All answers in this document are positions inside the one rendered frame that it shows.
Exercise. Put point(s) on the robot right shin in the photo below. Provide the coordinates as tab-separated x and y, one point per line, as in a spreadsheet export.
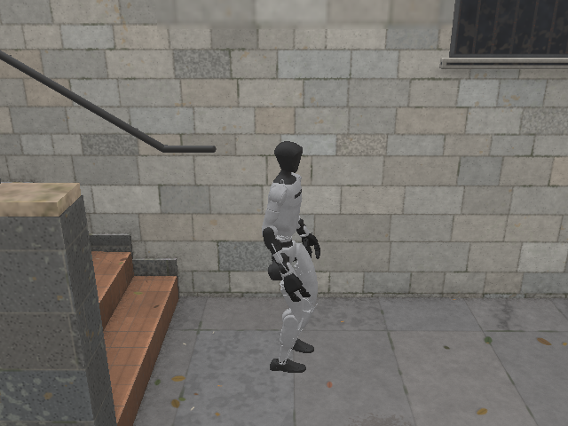
288	336

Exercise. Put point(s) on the robot right forearm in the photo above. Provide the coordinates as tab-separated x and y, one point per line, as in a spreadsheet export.
269	239

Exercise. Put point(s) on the left robot hand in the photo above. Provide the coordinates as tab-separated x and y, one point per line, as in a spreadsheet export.
311	240

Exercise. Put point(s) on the robot left forearm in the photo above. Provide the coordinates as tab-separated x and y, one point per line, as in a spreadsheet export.
301	228

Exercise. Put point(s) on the right robot hand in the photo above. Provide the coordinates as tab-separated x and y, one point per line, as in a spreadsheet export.
291	285

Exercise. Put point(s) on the robot right upper arm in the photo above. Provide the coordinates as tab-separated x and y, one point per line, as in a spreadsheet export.
276	198

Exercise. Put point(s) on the robot left thigh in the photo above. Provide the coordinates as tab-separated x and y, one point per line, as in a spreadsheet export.
305	271

